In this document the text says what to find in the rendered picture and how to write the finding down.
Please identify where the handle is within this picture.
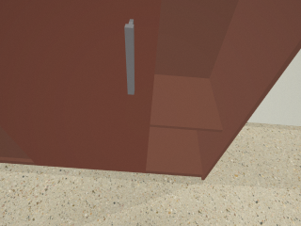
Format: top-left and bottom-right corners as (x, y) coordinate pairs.
(124, 19), (135, 95)

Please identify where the wardrobe door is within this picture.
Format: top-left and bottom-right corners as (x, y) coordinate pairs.
(0, 0), (162, 173)
(0, 126), (31, 159)

